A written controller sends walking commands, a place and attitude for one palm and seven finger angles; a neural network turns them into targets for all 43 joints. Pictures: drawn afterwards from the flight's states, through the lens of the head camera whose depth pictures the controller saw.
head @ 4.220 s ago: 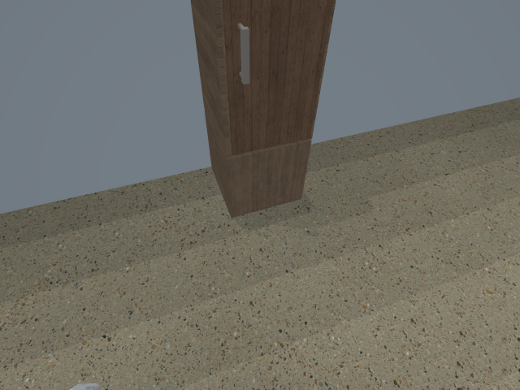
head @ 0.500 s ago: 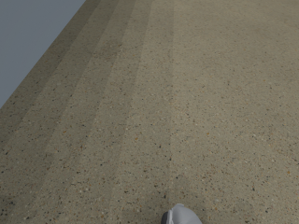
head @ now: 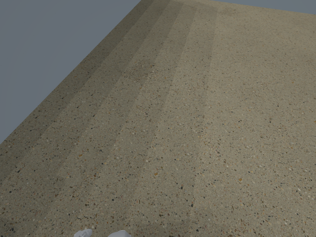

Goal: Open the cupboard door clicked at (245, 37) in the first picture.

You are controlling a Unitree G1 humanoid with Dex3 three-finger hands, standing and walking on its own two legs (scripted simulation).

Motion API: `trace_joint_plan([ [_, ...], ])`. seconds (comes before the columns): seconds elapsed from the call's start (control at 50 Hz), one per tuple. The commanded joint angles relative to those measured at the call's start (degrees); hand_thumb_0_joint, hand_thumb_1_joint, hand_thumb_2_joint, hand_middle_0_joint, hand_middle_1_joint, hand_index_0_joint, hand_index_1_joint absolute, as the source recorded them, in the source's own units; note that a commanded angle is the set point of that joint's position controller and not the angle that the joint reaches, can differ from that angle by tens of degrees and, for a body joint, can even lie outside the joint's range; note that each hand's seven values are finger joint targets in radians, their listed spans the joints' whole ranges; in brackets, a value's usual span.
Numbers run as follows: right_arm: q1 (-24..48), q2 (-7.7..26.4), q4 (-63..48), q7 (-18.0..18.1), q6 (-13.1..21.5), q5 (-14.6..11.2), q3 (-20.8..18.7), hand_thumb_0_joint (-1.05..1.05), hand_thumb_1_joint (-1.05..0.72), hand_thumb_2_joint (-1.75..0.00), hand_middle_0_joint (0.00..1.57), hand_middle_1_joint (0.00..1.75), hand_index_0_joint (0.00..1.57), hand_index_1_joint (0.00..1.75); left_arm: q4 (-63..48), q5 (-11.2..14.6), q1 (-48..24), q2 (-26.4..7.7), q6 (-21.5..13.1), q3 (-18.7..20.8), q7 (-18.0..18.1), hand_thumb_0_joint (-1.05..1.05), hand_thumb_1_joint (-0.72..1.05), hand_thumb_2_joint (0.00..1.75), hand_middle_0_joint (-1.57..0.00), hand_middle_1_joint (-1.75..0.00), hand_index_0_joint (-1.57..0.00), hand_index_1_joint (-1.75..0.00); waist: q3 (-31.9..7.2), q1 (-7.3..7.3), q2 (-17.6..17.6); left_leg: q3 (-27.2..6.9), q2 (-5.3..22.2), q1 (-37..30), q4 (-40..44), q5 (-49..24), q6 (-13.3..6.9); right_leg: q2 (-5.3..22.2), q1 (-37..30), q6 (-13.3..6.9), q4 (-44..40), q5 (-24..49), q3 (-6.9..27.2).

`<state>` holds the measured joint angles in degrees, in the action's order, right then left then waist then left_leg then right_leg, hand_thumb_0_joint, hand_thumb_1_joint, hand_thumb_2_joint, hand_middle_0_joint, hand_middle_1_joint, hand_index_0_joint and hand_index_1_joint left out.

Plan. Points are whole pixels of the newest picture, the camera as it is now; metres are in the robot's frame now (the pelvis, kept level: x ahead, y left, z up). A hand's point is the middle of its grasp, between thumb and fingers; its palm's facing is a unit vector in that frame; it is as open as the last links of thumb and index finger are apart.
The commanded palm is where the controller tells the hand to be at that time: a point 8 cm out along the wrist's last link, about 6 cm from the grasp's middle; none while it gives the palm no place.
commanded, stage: turn to face it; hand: left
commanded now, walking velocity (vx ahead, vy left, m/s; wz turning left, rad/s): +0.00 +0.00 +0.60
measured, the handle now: out of the picture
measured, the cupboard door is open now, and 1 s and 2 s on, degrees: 0 0 0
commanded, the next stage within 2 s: none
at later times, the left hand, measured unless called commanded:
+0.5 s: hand out of the picture +0.04 +0.19 -0.14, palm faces +0.32 -0.90 -0.31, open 7.4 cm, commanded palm none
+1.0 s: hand out of the picture -0.09 +0.19 -0.16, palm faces +0.59 -0.76 -0.26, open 7.4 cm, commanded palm none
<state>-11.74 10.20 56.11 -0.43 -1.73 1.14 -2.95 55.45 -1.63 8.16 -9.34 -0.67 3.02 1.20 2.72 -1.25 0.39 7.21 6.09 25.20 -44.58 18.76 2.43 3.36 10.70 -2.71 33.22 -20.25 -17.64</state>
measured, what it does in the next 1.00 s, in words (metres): steps on the spot, turning left: left foot, then right foot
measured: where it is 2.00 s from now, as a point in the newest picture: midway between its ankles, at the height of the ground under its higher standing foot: outside the picture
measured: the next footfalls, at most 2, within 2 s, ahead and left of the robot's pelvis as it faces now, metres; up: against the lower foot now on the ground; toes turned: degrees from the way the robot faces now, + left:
left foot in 0.04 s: +0.11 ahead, +0.12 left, +0.00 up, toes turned +11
right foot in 0.44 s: +0.08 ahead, -0.16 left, +0.00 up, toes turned +12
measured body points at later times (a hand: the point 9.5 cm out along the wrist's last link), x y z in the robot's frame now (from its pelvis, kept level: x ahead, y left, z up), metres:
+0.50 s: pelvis +0.01 -0.04 +0.00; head +0.05 -0.06 +0.45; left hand +0.02 +0.23 -0.12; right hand +0.16 -0.27 -0.15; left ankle +0.05 +0.10 -0.70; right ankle +0.04 -0.17 -0.73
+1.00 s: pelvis -0.01 -0.03 +0.01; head +0.01 +0.01 +0.45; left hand -0.12 +0.23 -0.14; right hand +0.23 -0.17 -0.12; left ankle -0.04 +0.07 -0.73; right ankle +0.06 -0.16 -0.66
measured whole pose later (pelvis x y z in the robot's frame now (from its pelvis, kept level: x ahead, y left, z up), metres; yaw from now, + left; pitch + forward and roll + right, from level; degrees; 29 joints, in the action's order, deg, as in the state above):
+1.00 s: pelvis -0.01 -0.03 +0.01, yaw +35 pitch +0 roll +0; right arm -6.9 12.6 50.3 -0.7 -1.4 1.0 -2.9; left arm 52.5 -1.2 12.0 -15.8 4.0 4.9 0.4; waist 5.2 0.4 2.3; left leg 1.9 -0.4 17.7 -31.6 14.1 -1.9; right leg 6.5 27.0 5.5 61.9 -25.4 -3.1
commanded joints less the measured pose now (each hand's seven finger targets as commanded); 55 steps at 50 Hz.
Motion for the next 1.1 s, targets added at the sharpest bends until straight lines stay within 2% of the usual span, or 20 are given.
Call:
trace_joint_plan([
  [0.0, -7.54, 6.9, -3.57, -0.28, 0.89, 0.73, -2.1, 0.0, -0.9, -0.9, 0.2, 0.3, 0.2, 0.3, -3.63, 0.83, 4.16, -9.47, 0.49, 2.95, 0.23, 0.0, 0.9, 0.9, -0.2, -0.3, -0.2, -0.3, -5.31, -1.86, -4.72, -5.25, 1.85, -14.3, 15.56, -17.82, -3.41, 12.96, 4.52, 1.26, 8.83, 21.55, 4.49],
  [0.02, -10.18, 13.13, -4.33, 0.03, 1.42, 1.07, -3.31, 0.0, -0.9, -0.9, 0.2, 0.3, 0.2, 0.3, -6.07, 1.56, 4.93, -6.39, 0.71, 2.5, -0.08, 0.0, 0.9, 0.9, -0.2, -0.3, -0.2, -0.3, -6.63, -2.44, -19.8, -24.97, 15.38, -21.35, 21.12, -39.69, -11.75, 4.74, 17.05, 6.28, 22.19, -4.75, 2.79],
  [0.04, -12.57, 14.78, -3.46, 0.5, 1.3, 0.61, -3.64, 0.0, -0.9, -0.9, 0.2, 0.3, 0.2, 0.3, -8.28, 0.86, 1.5, -6.47, 0.89, 1.75, 0.2, 0.0, 0.9, 0.9, -0.2, -0.3, -0.2, -0.3, -8.74, -3.97, -17.02, -32.06, 20.3, -21.62, 24.18, -39.88, -16.97, 1.62, 20.4, 6.44, 32.68, -21.0, 10.22],
  [0.08, -7.92, 13.66, -4.83, 1.18, 1.57, 0.51, -3.44, 0.0, -0.9, -0.9, 0.2, 0.3, 0.2, 0.3, -8.62, 0.67, -1.95, -6.85, 1.13, 2.38, 0.2, 0.0, 0.9, 0.9, -0.2, -0.3, -0.2, -0.3, -7.0, -2.64, -10.57, -29.68, 16.72, -16.98, 25.04, -23.88, -15.41, 2.82, 24.53, 6.33, 37.97, -13.26, 16.39],
  [0.16, 0.25, 11.65, -7.21, 1.14, 1.91, 0.25, -2.73, 0.0, -0.9, -0.9, 0.2, 0.3, 0.2, 0.3, -6.03, 0.74, 3.32, -6.88, 1.82, 2.85, -0.59, 0.0, 0.9, 0.9, -0.2, -0.3, -0.2, -0.3, -7.49, 0.71, -7.66, -19.05, 8.65, -12.24, 26.71, -15.53, -11.01, 2.67, 18.48, 6.86, 31.02, -3.63, 16.46],
  [0.28, -0.97, 13.51, -6.72, 0.59, 0.82, 0.46, -4.11, 0.0, -0.9, -0.9, 0.2, 0.3, 0.2, 0.3, -7.73, 0.98, 2.16, -6.39, 2.12, 2.51, -0.26, 0.0, 0.9, 0.9, -0.2, -0.3, -0.2, -0.3, -7.38, -0.87, -8.07, -24.04, 7.96, -13.34, 26.78, -10.98, -12.24, 0.22, 14.99, 7.08, 17.22, -6.46, 15.86],
  [0.36, 2.25, 14.1, -7.84, 0.13, -0.04, 0.28, -4.9, 0.0, -0.9, -0.9, 0.2, 0.3, 0.2, 0.3, -7.24, 1.32, 7.72, -7.37, 1.56, 2.4, -0.01, 0.0, 0.9, 0.9, -0.2, -0.3, -0.2, -0.3, -7.92, 1.53, -9.69, -24.67, 4.54, -8.32, 22.82, -12.97, -9.84, -2.33, 3.78, 6.39, 0.96, -0.58, 14.39],
  [0.38, 3.77, 13.37, -8.65, -0.06, -0.25, -0.01, -4.87, 0.0, -0.9, -0.9, 0.2, 0.3, 0.2, 0.3, -6.66, 1.28, 10.91, -8.4, 1.29, 2.75, 0.12, 0.0, 0.9, 0.9, -0.2, -0.3, -0.2, -0.3, -8.16, 3.17, -8.3, -22.82, 2.13, -3.62, 20.48, -8.94, -7.5, -1.51, -2.71, 5.9, -7.24, 4.0, 13.97],
  [0.4, 3.64, 9.98, -9.51, -0.39, -0.55, -0.48, -4.58, 0.0, -0.9, -0.9, 0.2, 0.3, 0.2, 0.3, -6.71, 0.56, 12.82, -12.33, 0.88, 3.51, 0.55, 0.0, 0.9, 0.9, -0.2, -0.3, -0.2, -0.3, -7.44, 4.12, 1.53, -18.21, -3.2, 6.03, 10.81, -0.82, -3.71, 7.71, -9.55, 2.71, -16.99, -1.29, 23.24],
  [0.42, 4.46, 6.23, -11.66, -0.57, -0.5, -0.31, -3.78, 0.0, -0.9, -0.9, 0.2, 0.3, 0.2, 0.3, -8.07, -0.3, 10.73, -18.01, 0.82, 4.4, 0.86, 0.0, 0.9, 0.9, -0.2, -0.3, -0.2, -0.3, -3.84, 4.61, 18.78, -7.94, -10.23, 15.84, -4.66, 11.55, 0.62, 23.82, -8.0, -3.97, -22.67, -4.63, 39.67],
  [0.44, 6.16, 9.48, -11.9, -0.61, -0.63, 0.56, -4.25, 0.0, -0.9, -0.9, 0.2, 0.3, 0.2, 0.3, -9.33, 0.2, 7.47, -16.94, 0.94, 3.75, 1.1, 0.0, 0.9, 0.9, -0.2, -0.3, -0.2, -0.3, -2.27, 3.89, 13.94, -11.57, -6.48, 12.69, -14.65, 11.73, -0.52, 25.48, 1.24, -5.61, -22.52, -1.78, 36.85],
  [0.46, 5.97, 8.73, -11.53, -0.64, -0.98, 0.38, -4.43, 0.0, -0.9, -0.9, 0.2, 0.3, 0.2, 0.3, -9.74, 0.14, 4.59, -15.5, 0.71, 3.93, 1.35, 0.0, 0.9, 0.9, -0.2, -0.3, -0.2, -0.3, -1.64, 1.91, 13.96, -11.35, -6.1, 12.49, -20.03, 10.67, -0.49, 23.06, 2.81, -5.14, -20.54, 3.97, 35.29],
  [0.52, 2.44, 7.67, -8.39, -1.52, -1.23, 0.11, -3.79, 0.0, -0.9, -0.9, 0.2, 0.3, 0.2, 0.3, -10.17, -0.09, 0.93, -11.77, 0.01, 2.13, 0.81, 0.0, 0.9, 0.9, -0.2, -0.3, -0.2, -0.3, 0.73, -0.74, 9.96, -7.41, -4.49, 10.2, -23.44, 3.39, 1.34, 15.28, 1.52, -2.57, -13.66, 22.2, 18.02],
  [0.68, 10.31, 6.72, -10.57, -1.77, -0.92, -0.33, -2.13, 0.0, -0.9, -0.9, 0.2, 0.3, 0.2, 0.3, -7.12, -0.3, 9.1, -15.42, 0.76, 3.1, 0.54, 0.0, 0.9, 0.9, -0.2, -0.3, -0.2, -0.3, -1.39, 4.75, 12.52, -0.77, -4.86, 1.53, -1.82, 6.45, 1.15, 17.83, -5.33, -3.19, -9.12, 33.29, 13.08],
  [0.76, 5.15, 9.39, -9.84, -1.33, 0.02, -0.23, -2.54, 0.0, -0.9, -0.9, 0.2, 0.3, 0.2, 0.3, -6.73, 0.32, 8.01, -15.71, 1.24, 3.59, 0.11, 0.0, 0.9, 0.9, -0.2, -0.3, -0.2, -0.3, -5.3, 1.85, 8.96, 0.01, -5.32, -11.24, 16.39, -3.38, -0.57, 16.93, -3.45, 0.75, 1.25, 33.24, 8.6],
  [0.78, 0.71, 13.36, -8.96, -1.14, 0.62, 0.08, -3.67, 0.0, -0.9, -0.9, 0.2, 0.3, 0.2, 0.3, -7.71, 0.83, 7.94, -14.45, 1.42, 3.58, -0.2, 0.0, 0.9, 0.9, -0.2, -0.3, -0.2, -0.3, -9.15, -0.82, 0.46, -6.94, 0.34, -23.55, 21.04, -16.12, -3.42, 14.44, 6.23, 4.03, 11.88, 25.14, 6.43],
  [0.8, -4.17, 20.38, -8.4, -0.72, 1.04, 0.19, -5.48, 0.0, -0.9, -0.9, 0.2, 0.3, 0.2, 0.3, -10.65, 1.18, 6.08, -10.15, 1.33, 2.55, -0.8, 0.0, 0.9, 0.9, -0.2, -0.3, -0.2, -0.3, -11.29, -3.48, -18.78, -28.44, 16.89, -33.23, 21.32, -42.54, -12.06, 6.0, 23.79, 8.68, 25.85, -13.02, 5.9],
  [0.82, -7.9, 20.88, -6.27, -0.38, 0.71, -0.45, -5.54, 0.0, -0.9, -0.9, 0.2, 0.3, 0.2, 0.3, -11.98, 0.48, 2.1, -10.58, 2.06, 2.03, -0.19, 0.0, 0.9, 0.9, -0.2, -0.3, -0.2, -0.3, -12.54, -5.03, -15.0, -27.61, 18.85, -30.01, 21.45, -42.61, -15.79, 5.29, 24.64, 7.99, 31.9, -18.91, 12.85],
  [0.9, 4.01, 14.74, -9.18, 0.77, 1.03, 0.16, -3.6, 0.0, -0.9, -0.9, 0.2, 0.3, 0.2, 0.3, -9.16, 0.66, 2.07, -10.1, 2.32, 2.83, -0.74, 0.0, 0.9, 0.9, -0.2, -0.3, -0.2, -0.3, -5.0, 0.02, -9.99, -19.33, 8.5, -15.51, 24.29, -23.29, -11.28, 4.62, 21.31, 7.99, 32.48, -5.0, 16.68],
  [1.08, 1.77, 14.97, -8.6, 0.38, 0.41, 0.38, -4.24, 0.0, -0.9, -0.9, 0.2, 0.3, 0.2, 0.3, -10.56, 0.89, 0.89, -9.11, 2.4, 2.37, -0.34, 0.0, 0.9, 0.9, -0.2, -0.3, -0.2, -0.3, -5.65, -0.64, -9.21, -25.98, 6.18, -14.56, 25.27, -16.34, -12.23, 0.23, 14.9, 7.63, 16.25, -4.76, 16.83],
])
